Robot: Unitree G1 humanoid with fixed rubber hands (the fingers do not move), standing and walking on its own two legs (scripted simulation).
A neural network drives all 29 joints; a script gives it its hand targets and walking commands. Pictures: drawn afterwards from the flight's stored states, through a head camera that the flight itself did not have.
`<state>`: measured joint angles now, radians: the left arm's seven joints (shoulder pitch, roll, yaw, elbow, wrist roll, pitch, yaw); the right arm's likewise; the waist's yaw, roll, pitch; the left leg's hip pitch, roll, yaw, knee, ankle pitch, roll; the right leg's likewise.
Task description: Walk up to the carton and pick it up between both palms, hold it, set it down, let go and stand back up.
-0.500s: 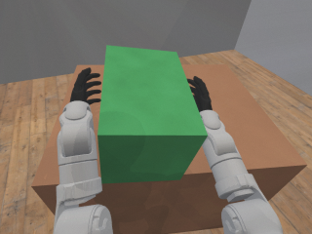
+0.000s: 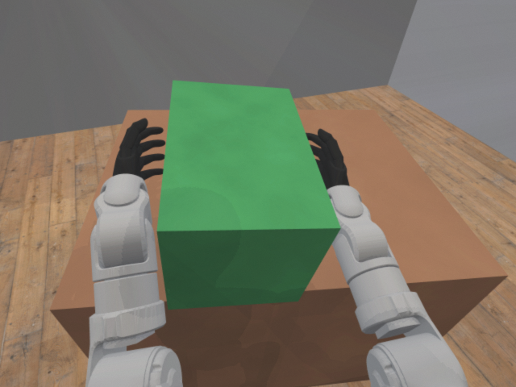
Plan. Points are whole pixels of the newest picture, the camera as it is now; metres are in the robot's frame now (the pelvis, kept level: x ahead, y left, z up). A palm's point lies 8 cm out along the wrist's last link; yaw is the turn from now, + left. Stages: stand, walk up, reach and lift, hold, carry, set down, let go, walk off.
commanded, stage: hold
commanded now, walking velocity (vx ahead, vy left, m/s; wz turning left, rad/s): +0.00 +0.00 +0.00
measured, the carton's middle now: (234, 188) +0.39 +0.01 +0.14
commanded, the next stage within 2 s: none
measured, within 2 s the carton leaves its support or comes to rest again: neither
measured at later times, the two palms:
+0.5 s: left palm (130, 175) +0.36 +0.15 +0.20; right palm (332, 181) +0.36 -0.13 +0.17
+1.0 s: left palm (138, 175) +0.36 +0.14 +0.19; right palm (336, 180) +0.36 -0.14 +0.17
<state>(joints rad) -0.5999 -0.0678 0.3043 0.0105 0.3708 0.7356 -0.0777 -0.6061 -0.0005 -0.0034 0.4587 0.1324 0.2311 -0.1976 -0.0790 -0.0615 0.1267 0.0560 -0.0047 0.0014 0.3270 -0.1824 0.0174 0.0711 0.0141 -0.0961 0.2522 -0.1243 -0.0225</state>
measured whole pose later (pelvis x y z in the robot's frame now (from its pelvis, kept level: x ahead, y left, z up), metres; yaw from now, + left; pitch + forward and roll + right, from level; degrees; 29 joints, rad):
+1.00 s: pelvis +0.00 +0.00 +0.00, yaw +0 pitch -11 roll -1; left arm -0.59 -0.08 0.30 -0.04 0.39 0.75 -0.07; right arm -0.61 -0.02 0.02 0.45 0.15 0.22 -0.19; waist -0.09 -0.07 0.15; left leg 0.06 0.00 0.00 0.32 -0.19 0.01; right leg 0.08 0.02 -0.09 0.25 -0.13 -0.03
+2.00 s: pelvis +0.00 +0.00 +0.00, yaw +0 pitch -12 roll -1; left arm -0.59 -0.08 0.30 0.00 0.38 0.74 -0.07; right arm -0.60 -0.02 0.02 0.47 0.15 0.22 -0.20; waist -0.08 -0.06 0.13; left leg 0.07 0.00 0.01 0.33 -0.19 0.02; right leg 0.09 0.02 -0.09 0.25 -0.13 -0.02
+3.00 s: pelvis +0.00 +0.00 +0.00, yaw +0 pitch -12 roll -1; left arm -0.60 -0.07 0.30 0.01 0.38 0.74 -0.07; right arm -0.61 -0.01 0.00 0.47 0.14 0.22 -0.19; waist -0.08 -0.06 0.13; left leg 0.06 0.00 0.01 0.33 -0.19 0.02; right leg 0.07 0.01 -0.09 0.25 -0.12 -0.02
